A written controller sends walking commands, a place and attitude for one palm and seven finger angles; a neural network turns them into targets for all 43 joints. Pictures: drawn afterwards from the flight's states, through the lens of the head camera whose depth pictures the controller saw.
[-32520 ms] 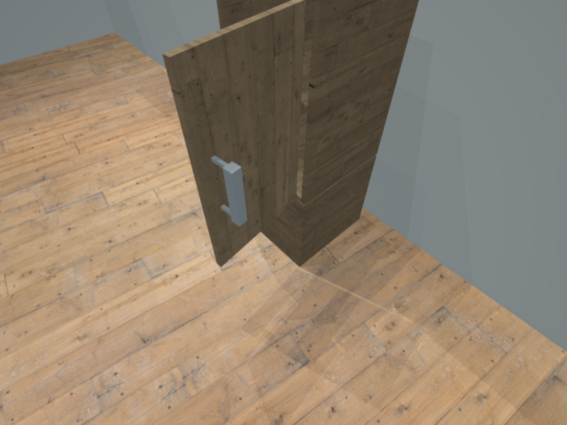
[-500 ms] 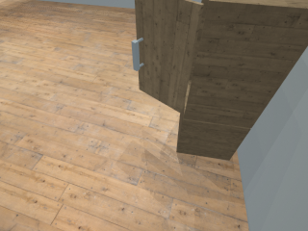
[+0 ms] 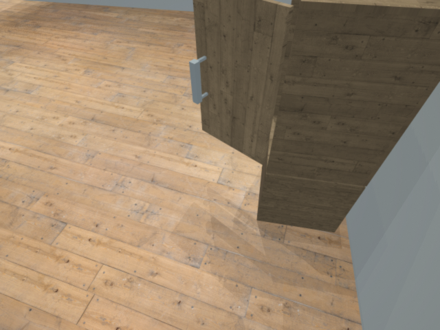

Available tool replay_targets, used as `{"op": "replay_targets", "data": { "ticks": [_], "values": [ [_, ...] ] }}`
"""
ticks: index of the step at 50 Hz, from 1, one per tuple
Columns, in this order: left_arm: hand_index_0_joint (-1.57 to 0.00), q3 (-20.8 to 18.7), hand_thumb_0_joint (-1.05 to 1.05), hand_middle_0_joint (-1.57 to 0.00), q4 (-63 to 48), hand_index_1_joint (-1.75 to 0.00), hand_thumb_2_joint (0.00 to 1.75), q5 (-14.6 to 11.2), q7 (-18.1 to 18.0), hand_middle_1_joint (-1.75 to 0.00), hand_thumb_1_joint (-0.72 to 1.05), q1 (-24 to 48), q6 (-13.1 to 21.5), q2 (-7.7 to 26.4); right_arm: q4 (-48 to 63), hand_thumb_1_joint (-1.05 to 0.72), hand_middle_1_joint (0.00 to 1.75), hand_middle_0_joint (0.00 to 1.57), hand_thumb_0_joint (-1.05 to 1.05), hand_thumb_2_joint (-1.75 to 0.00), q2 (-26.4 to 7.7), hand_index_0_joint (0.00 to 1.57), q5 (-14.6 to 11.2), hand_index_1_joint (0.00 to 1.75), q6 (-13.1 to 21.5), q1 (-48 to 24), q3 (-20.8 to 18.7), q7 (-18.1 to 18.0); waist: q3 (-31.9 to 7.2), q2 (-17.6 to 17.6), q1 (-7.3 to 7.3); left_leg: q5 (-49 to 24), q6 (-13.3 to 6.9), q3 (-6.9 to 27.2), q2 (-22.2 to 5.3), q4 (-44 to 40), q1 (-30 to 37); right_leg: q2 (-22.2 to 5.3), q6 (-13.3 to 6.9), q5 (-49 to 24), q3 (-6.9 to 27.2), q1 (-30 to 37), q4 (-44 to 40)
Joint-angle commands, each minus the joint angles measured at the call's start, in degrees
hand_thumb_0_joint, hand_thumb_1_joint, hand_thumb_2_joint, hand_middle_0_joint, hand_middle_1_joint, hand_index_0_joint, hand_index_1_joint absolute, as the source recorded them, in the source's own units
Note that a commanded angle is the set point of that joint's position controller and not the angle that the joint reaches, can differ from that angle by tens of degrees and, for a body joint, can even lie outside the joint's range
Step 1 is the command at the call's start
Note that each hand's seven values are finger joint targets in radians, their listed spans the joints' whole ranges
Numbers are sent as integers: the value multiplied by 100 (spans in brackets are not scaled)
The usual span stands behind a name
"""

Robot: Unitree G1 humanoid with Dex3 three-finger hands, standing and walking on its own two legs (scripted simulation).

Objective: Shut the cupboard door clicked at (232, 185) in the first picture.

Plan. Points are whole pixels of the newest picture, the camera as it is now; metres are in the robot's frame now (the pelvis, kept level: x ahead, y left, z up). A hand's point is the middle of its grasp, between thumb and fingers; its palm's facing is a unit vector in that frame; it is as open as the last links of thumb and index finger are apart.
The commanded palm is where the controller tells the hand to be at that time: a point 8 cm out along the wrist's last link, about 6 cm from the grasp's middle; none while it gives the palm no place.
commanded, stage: walk to a spot facing it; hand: left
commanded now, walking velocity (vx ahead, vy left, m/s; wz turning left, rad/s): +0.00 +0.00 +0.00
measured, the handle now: (200, 80) +0.94 +0.13 -0.07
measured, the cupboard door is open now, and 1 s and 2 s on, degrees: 60 60 60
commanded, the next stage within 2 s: none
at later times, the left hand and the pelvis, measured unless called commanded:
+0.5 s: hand out of the picture +0.00 +0.22 -0.20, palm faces +0.17 -0.96 -0.23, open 7.4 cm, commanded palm none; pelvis -0.01 +0.02 -0.02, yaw +10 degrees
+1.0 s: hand out of the picture -0.03 +0.26 -0.16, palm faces +0.43 -0.86 -0.27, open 7.4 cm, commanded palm none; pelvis -0.05 +0.01 -0.01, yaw +26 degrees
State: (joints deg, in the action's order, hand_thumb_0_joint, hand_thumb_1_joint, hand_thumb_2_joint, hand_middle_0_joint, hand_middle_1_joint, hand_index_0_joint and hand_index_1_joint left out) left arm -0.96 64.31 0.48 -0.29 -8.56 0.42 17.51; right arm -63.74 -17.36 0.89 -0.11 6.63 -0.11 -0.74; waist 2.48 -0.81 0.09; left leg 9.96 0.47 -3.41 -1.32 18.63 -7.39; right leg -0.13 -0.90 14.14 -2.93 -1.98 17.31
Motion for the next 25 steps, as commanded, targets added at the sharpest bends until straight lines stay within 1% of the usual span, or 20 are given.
{"op": "replay_targets", "data": {
  "ticks": [1, 4, 6, 7, 8, 10, 11, 13, 14, 15, 16, 17, 18, 19, 20, 21, 22, 23, 24, 25],
  "values": [
    [-20, -188, 0, -20, -277, -30, 90, 12, -92, -30, 90, 51, 124, 1100, 301, -90, 30, 20, 0, -90, -1069, 20, -22, 30, 101, -91, -209, -70, -417, 159, 20, -1477, -118, 549, -648, -84, 436, -762, -151, -1975, 520, -227, -183],
    [-20, -194, 0, -20, -286, -30, 90, 18, -96, -30, 90, 16, 131, 1109, 309, -90, 30, 20, 0, -90, -1076, 20, -26, 30, 96, -68, -214, -72, -445, 176, 12, -1503, -122, 548, -646, -60, 468, -760, -158, -2052, 519, -203, -190],
    [-20, -190, 0, -20, -284, -30, 90, 13, -95, -30, 90, 18, 125, 1076, 300, -90, 30, 20, 0, -90, -1049, 20, -18, 30, 97, -82, -210, -74, -396, 67, 21, -1445, -107, 528, -641, -77, 448, -772, -159, -2006, 544, -213, -213],
    [-20, -204, 0, -20, -303, -30, 90, 12, -97, -30, 90, 47, 119, 1091, 317, -90, 30, 20, 0, -90, -1063, 20, -16, 30, 90, -75, -212, -69, -368, 70, 25, -1511, -104, 561, -622, -43, 376, -781, -153, -2026, 491, -174, -151],
    [-20, -199, 0, -20, -316, -30, 90, 7, -108, -30, 90, -4, 92, 999, 327, -90, 30, 20, 0, -90, -950, 20, -17, 30, 71, -36, -195, -59, -401, -1, 21, -1623, -82, 556, -610, 26, 319, -807, -131, -2054, 430, -136, -36],
    [-20, -159, 0, -20, -295, -30, 90, -2, -152, -30, 90, -242, -1, 630, 313, -90, 30, 20, 0, -90, -508, 20, -14, 30, -5, 183, -116, -49, -405, 23, 2, -1816, -28, 532, -572, 227, 127, -860, -62, -2107, 273, -107, 228],
    [-20, -167, 0, -20, -311, -30, 90, -4, -166, -30, 90, -315, -43, 607, 323, -90, 30, 20, 0, -90, -446, 20, -14, 30, -43, 235, -107, -44, -331, 26, -19, -1827, -12, 539, -533, 330, -24, -878, -55, -2086, 227, -101, 350],
    [-20, -247, 0, -20, -389, -30, 90, 11, -180, -30, 90, -460, -83, 704, 426, -90, 30, 20, 0, -90, -462, 20, -7, 30, -89, 249, -151, -35, -316, 105, -75, -1824, 12, 507, -441, 682, -381, -1023, -148, -2319, 222, 15, 546],
    [-20, -294, 0, -20, -426, -30, 90, 25, -190, -30, 90, -546, -97, 764, 498, -90, 30, 20, 0, -90, -451, 20, -18, 30, -106, 260, -172, -30, -361, 279, -115, -1686, 28, 461, -340, 960, -600, -1158, -258, -2506, 251, 142, 591],
    [-20, -346, 0, -20, -481, -30, 90, 29, -195, -30, 90, -612, -111, 818, 561, -90, 30, 20, 0, -90, -408, 20, -14, 30, -131, 231, -198, -27, -292, 491, -157, -1156, 71, 353, -211, 1393, -932, -1412, -442, -2749, 359, 238, 573],
    [-20, -380, 0, -20, -546, -30, 90, 43, -197, -30, 90, -709, -122, 857, 671, -90, 30, 20, 0, -90, -340, 20, -9, 30, -170, 143, -233, -25, -122, 844, -233, 284, 106, 232, -87, 2085, -1297, -1753, -713, -3090, 508, 206, 434],
    [-20, -400, 0, -20, -599, -30, 90, 74, -200, -30, 90, -741, -119, 866, 773, -90, 30, 20, 0, -90, -310, 20, 1, 30, -215, 88, -276, -24, 0, 1028, -252, 1596, 107, 233, -14, 2839, -1655, -2105, -1001, -3459, 695, 160, 385],
    [-20, -412, 0, -20, -658, -30, 90, 117, -216, -30, 90, -666, -113, 852, 816, -90, 30, 20, 0, -90, -281, 20, -4, 30, -241, 92, -312, -25, 73, 1064, -237, 2055, 98, 313, -57, 3466, -1900, -2306, -1179, -3557, 715, 97, 363],
    [-20, -417, 0, -20, -762, -30, 90, 140, -236, -30, 90, -560, -122, 789, 883, -90, 30, 20, 0, -90, -274, 20, -14, 30, -260, 116, -334, -8, 187, 1005, -196, 2192, 92, 372, -133, 3777, -1963, -2368, -1207, -3442, 598, -77, 360],
    [-20, -437, 0, -20, -892, -30, 90, 153, -224, -30, 90, -348, -115, 795, 930, -90, 30, 20, 0, -90, -164, 20, -35, 30, -268, 134, -352, 26, 349, 923, -78, 2234, 123, 378, -240, 3644, -1911, -2304, -1140, -3392, 350, -274, 440],
    [-20, -458, 0, -20, -1002, -30, 90, 155, -211, -30, 90, -206, -107, 819, 977, -90, 30, 20, 0, -90, -111, 20, -47, 30, -277, 176, -352, 62, 420, 890, 2, 2136, 142, 308, -312, 3332, -1803, -2228, -1016, -3335, 121, -401, 557],
    [-20, -474, 0, -20, -1072, -30, 90, 153, -200, -30, 90, -167, -104, 852, 1010, -90, 30, 20, 0, -90, -67, 20, -43, 30, -272, 249, -340, 97, 369, 817, 43, 1855, 156, 179, -310, 2960, -1666, -2142, -874, -3228, -71, -448, 704],
    [-20, -483, 0, -20, -1103, -30, 90, 137, -192, -30, 90, -176, -108, 857, 1025, -90, 30, 20, 0, -90, -13, 20, -33, 30, -267, 332, -340, 121, 328, 851, 76, 1445, 165, 7, -260, 2604, -1461, -2040, -735, -3022, -216, -552, 860],
    [-20, -497, 0, -20, -1138, -30, 90, 121, -185, -30, 90, -147, -113, 811, 1014, -90, 30, 20, 0, -90, -18, 20, -19, 30, -251, 500, -356, 141, 265, 726, 163, 920, 149, -84, -225, 2124, -1102, -1940, -549, -2717, -385, -711, 1153],
    [-20, -487, 0, -20, -1166, -30, 90, 81, -171, -30, 90, -213, -130, 786, 957, -90, 30, 20, 0, -90, -64, 20, 14, 30, -240, 797, -365, 153, 126, 521, 273, 254, 108, -168, -125, 1599, -571, -1785, -338, -2269, -620, -1011, 1591]
  ]
}}
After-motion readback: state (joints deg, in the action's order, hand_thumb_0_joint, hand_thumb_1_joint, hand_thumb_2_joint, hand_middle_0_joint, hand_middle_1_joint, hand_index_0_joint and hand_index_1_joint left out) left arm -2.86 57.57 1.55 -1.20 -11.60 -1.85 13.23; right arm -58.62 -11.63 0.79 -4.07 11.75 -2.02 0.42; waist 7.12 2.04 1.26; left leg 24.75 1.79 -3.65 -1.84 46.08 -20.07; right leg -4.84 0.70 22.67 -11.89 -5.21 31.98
